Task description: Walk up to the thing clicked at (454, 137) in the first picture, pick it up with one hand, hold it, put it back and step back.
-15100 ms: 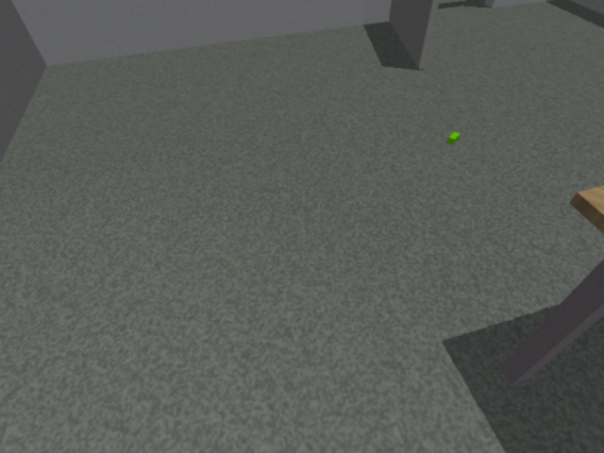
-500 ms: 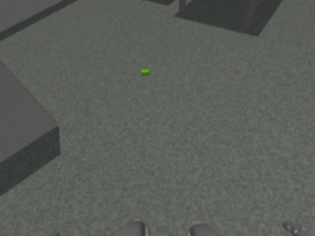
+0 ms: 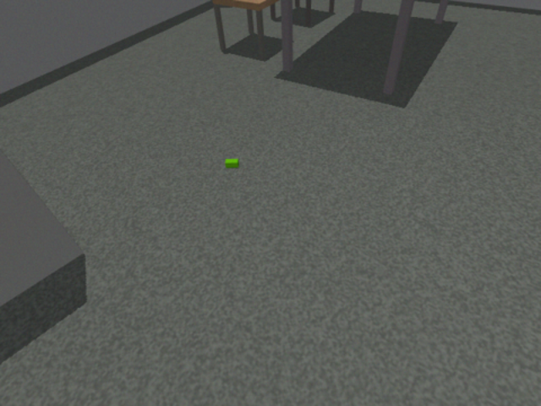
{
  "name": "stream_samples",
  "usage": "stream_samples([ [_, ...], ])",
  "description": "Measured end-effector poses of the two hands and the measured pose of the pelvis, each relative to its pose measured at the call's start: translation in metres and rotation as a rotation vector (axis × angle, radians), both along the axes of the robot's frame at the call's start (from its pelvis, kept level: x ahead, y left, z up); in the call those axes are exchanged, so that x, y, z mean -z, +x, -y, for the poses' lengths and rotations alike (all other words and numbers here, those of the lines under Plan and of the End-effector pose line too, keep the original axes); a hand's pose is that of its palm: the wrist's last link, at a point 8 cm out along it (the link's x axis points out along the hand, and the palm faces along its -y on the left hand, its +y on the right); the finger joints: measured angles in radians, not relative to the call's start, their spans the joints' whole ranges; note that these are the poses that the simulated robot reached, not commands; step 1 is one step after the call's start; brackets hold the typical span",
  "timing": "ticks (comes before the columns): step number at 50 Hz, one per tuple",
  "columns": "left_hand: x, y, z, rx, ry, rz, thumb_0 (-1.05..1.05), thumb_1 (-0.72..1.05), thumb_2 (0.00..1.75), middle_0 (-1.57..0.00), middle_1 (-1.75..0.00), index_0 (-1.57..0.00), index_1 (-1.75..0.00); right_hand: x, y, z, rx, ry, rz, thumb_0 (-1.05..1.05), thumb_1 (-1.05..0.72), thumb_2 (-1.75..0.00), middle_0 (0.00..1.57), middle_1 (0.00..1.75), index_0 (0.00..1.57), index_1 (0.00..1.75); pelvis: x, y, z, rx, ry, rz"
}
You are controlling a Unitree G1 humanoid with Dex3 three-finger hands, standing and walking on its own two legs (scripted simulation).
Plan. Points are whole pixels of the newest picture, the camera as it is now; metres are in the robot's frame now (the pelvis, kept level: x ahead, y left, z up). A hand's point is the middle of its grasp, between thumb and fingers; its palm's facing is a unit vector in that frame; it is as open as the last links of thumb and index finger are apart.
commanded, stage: walk up
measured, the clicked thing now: (232, 163) +1.52 +0.29 -0.74
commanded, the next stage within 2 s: stand in 0.90 s
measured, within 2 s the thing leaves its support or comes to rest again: neither
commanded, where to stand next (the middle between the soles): +0.08 +0.05 m, yaw +1 degrees
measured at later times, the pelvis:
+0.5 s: pelvis +0.03 +0.03 +0.01, yaw -2 degrees
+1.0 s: pelvis +0.04 +0.02 +0.02, yaw -1 degrees
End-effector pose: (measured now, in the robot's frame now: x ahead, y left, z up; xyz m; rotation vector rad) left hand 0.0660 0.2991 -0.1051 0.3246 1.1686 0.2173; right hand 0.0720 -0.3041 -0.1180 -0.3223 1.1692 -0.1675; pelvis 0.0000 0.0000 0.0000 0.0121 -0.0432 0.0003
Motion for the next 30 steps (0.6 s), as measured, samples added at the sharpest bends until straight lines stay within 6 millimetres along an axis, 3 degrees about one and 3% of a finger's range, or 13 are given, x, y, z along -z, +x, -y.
stream_samples([
  [7, -0.006, 0.008, -0.003, 0.006, 0.011, -0.043, 0.00, 0.91, 0.90, -0.20, -0.30, -0.20, -0.30, 0.002, 0.003, -0.005, 0.022, 0.017, -0.023, 0.01, -0.90, -0.90, 0.21, 0.30, 0.21, 0.29, -0.006, 0.007, -0.005, 0.013, 0.003, -0.020],
  [16, -0.005, 0.048, -0.009, 0.020, -0.019, -0.011, 0.00, 0.91, 0.90, -0.20, -0.30, -0.20, -0.30, -0.005, -0.002, -0.019, 0.062, 0.009, -0.083, 0.01, -0.90, -0.90, 0.21, 0.30, 0.21, 0.29, -0.012, 0.023, -0.017, 0.025, 0.001, -0.025],
  [24, -0.001, 0.080, -0.012, 0.043, -0.039, 0.018, 0.00, 0.91, 0.90, -0.20, -0.30, -0.20, -0.30, -0.016, 0.014, -0.027, 0.094, -0.010, -0.053, 0.01, -0.90, -0.90, 0.21, 0.30, 0.21, 0.29, -0.015, 0.031, -0.026, 0.033, -0.001, -0.014],
  [30, -0.001, 0.089, -0.012, 0.060, -0.039, 0.014, 0.00, 0.91, 0.90, -0.20, -0.30, -0.20, -0.30, -0.019, 0.029, -0.029, 0.104, -0.011, -0.018, 0.01, -0.90, -0.90, 0.21, 0.30, 0.21, 0.29, -0.015, 0.034, -0.028, 0.040, -0.002, -0.009],
])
